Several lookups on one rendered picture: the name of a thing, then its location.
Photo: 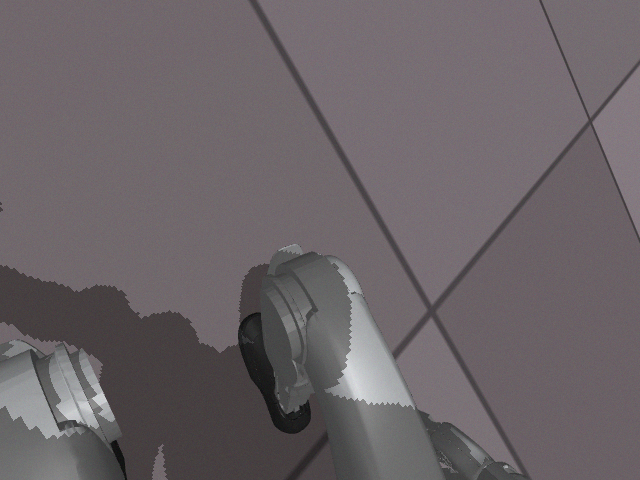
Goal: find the right robot arm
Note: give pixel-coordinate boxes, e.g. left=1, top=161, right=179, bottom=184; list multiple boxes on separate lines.
left=477, top=462, right=531, bottom=480

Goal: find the left robot foot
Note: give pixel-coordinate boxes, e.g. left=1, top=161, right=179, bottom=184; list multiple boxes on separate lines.
left=110, top=440, right=127, bottom=480

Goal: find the right robot foot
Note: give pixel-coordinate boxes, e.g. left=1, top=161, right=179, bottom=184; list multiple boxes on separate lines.
left=238, top=312, right=311, bottom=434

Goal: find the right robot hand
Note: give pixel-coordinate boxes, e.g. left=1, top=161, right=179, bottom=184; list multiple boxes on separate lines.
left=418, top=410, right=495, bottom=480

